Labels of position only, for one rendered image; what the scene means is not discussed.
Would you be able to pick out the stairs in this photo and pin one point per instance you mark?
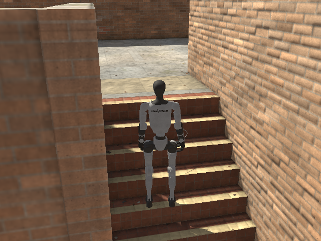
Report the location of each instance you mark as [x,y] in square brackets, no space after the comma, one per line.
[209,205]

